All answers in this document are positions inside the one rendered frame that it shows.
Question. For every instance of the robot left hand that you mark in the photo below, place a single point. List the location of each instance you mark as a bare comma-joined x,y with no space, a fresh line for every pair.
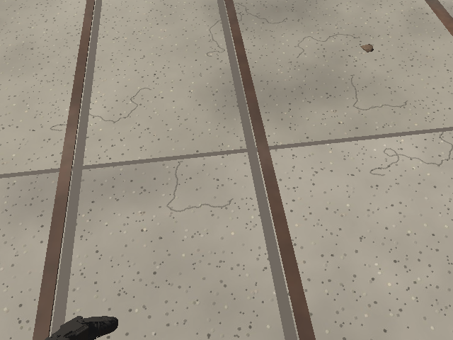
80,328

